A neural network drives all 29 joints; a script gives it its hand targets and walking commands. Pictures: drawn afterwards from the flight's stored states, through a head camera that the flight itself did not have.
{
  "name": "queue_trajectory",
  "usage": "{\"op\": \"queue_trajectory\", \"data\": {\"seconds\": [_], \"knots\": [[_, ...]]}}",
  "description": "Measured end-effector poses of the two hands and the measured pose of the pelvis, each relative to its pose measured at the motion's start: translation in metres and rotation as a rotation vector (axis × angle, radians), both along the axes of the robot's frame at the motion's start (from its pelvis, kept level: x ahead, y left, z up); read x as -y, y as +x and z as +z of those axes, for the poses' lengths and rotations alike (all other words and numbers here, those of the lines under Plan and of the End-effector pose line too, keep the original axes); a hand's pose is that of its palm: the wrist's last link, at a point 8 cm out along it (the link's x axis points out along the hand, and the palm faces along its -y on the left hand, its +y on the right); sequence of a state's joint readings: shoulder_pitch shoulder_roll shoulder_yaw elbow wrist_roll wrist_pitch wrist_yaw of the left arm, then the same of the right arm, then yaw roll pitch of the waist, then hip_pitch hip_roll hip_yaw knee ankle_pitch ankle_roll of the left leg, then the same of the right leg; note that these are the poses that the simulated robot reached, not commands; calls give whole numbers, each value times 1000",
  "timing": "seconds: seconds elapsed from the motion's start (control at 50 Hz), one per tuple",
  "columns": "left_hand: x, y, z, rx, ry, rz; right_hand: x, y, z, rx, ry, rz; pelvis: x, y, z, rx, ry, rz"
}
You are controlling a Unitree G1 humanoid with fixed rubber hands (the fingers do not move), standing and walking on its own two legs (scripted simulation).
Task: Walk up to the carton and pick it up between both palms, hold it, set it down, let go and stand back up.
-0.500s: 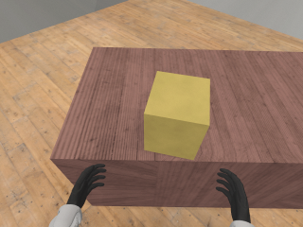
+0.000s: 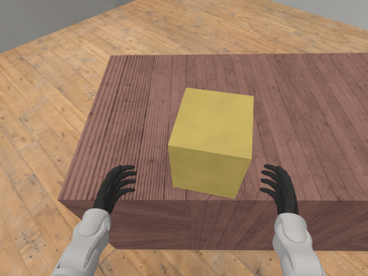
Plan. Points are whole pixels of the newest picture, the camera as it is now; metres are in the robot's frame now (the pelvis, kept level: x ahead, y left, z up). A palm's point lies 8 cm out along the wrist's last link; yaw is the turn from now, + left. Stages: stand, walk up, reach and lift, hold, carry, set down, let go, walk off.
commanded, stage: reach and lift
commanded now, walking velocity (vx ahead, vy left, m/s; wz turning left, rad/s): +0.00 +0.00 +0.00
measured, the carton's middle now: (210, 144) +0.43 -0.04 -0.02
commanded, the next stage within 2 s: none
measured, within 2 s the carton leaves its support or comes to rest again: neither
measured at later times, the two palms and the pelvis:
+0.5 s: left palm (110, 151) +0.34 +0.18 +0.09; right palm (277, 171) +0.31 -0.17 +0.06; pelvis -0.01 +0.00 +0.00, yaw +0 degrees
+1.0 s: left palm (122, 120) +0.41 +0.17 +0.10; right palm (289, 138) +0.37 -0.20 +0.08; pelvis +0.01 +0.01 +0.00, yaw +0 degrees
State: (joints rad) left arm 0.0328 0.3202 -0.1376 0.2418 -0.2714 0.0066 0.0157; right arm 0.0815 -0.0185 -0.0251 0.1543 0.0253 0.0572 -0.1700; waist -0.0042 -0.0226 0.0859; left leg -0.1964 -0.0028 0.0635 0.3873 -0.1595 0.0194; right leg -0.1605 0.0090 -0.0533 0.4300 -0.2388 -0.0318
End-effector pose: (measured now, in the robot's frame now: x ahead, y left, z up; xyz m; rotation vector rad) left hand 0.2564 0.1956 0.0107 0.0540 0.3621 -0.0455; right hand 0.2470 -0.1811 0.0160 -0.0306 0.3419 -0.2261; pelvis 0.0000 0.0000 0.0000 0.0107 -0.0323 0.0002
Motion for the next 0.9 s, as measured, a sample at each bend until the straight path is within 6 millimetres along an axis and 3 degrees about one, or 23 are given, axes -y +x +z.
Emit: {"op": "queue_trajectory", "data": {"seconds": [0.14,0.32,0.42,0.54,0.7,0.9], "knots": [[2,25,11,30,-18,-10,5,15,4,21,-4,-17,4,8,1,-16,2,-2],[2,40,28,59,-28,-29,1,32,23,85,-13,-5,1,4,1,-12,-3,-2],[6,58,51,108,-23,-52,-8,46,32,82,-12,15,-2,-3,1,-3,-7,-2],[16,93,81,158,-22,-75,-16,67,41,61,-10,22,-5,-7,0,2,-11,-2],[23,128,75,71,-39,-56,-6,90,43,36,-25,-21,-9,1,1,-17,-15,-1],[25,147,72,69,-27,-38,13,116,60,99,-43,-42,-9,13,2,-44,-22,-4]]}}
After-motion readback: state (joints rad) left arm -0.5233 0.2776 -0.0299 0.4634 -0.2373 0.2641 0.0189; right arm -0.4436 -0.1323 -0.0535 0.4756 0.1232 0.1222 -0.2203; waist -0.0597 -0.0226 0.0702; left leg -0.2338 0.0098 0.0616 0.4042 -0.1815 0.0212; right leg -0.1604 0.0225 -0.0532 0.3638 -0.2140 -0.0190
